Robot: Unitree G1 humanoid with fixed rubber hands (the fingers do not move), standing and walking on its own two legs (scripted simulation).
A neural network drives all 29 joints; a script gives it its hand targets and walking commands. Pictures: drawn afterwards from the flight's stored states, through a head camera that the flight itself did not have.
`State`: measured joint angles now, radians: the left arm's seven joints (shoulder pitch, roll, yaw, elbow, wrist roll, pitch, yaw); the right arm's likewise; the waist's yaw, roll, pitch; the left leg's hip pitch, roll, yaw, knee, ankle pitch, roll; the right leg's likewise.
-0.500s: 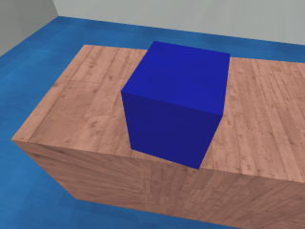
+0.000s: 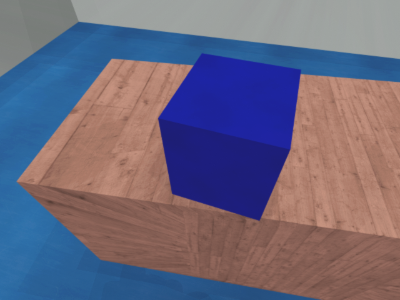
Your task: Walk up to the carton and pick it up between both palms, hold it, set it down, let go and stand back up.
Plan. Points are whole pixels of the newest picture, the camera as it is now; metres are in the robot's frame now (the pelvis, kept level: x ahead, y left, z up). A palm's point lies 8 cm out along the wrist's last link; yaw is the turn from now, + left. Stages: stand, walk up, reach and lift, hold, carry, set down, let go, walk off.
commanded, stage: walk up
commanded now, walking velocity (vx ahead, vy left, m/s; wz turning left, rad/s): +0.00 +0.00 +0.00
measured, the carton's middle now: (230, 137) +0.45 -0.06 +0.06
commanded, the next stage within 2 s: none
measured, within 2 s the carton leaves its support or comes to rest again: neither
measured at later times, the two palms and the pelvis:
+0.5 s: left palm out of the picture -0.01 +0.36 -0.17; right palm out of the picture +0.06 -0.18 -0.16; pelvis +0.01 +0.10 -0.04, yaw -7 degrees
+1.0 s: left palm (71, 294) +0.17 +0.31 -0.14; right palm out of the picture -0.06 -0.16 -0.16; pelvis +0.01 +0.09 -0.03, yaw -20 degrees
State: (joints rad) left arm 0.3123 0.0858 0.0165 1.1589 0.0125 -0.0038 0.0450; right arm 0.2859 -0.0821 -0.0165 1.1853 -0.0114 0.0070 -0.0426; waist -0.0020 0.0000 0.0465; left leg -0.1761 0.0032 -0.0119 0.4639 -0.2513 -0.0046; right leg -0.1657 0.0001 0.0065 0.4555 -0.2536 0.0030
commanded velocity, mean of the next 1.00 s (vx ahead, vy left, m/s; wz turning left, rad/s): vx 0.00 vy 0.00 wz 0.00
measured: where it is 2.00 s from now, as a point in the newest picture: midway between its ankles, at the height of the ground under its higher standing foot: outside the picture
